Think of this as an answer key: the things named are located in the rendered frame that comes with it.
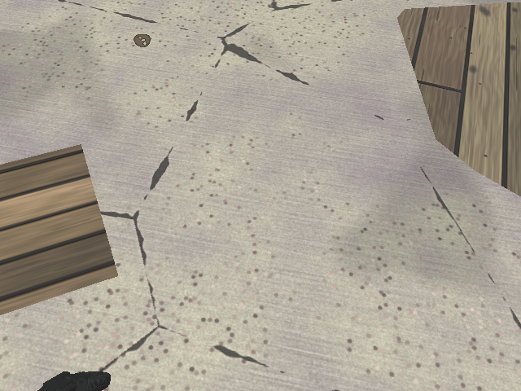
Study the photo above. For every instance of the left robot hand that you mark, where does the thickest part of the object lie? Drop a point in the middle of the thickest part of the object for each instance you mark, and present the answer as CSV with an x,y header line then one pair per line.
x,y
82,381

